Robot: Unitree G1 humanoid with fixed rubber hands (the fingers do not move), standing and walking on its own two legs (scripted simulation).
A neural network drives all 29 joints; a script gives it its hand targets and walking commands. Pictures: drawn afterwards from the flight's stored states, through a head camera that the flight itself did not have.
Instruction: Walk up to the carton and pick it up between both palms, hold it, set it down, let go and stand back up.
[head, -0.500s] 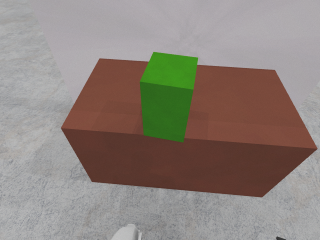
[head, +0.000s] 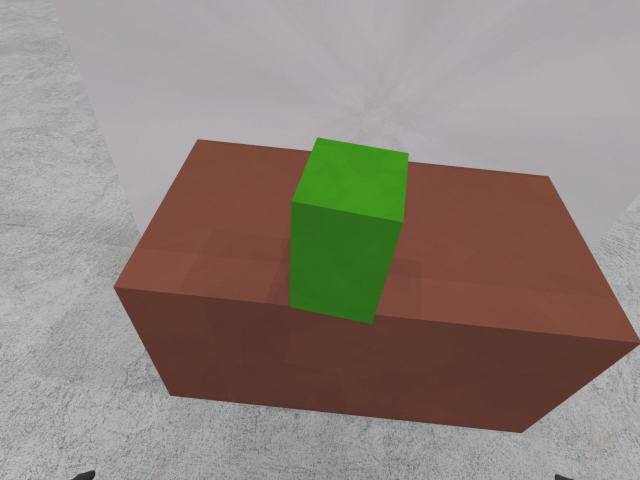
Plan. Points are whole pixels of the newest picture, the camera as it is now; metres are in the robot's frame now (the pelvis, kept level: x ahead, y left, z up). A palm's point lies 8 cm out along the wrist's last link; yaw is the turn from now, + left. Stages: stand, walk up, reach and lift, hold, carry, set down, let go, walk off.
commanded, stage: walk up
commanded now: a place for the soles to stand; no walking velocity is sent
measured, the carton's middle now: (345, 234) +0.57 -0.04 -0.05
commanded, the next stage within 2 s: none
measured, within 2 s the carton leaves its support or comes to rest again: neither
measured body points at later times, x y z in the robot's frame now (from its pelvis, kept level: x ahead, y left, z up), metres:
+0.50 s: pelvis +0.08 -0.02 -0.01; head +0.11 -0.01 +0.44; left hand +0.13 +0.30 -0.13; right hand +0.18 -0.35 -0.08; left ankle +0.18 +0.09 -0.71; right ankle +0.04 -0.11 -0.70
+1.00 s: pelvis +0.12 -0.05 -0.01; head +0.15 -0.03 +0.43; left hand +0.20 +0.27 -0.13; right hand +0.21 -0.37 -0.09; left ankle +0.19 +0.08 -0.71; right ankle +0.10 -0.13 -0.71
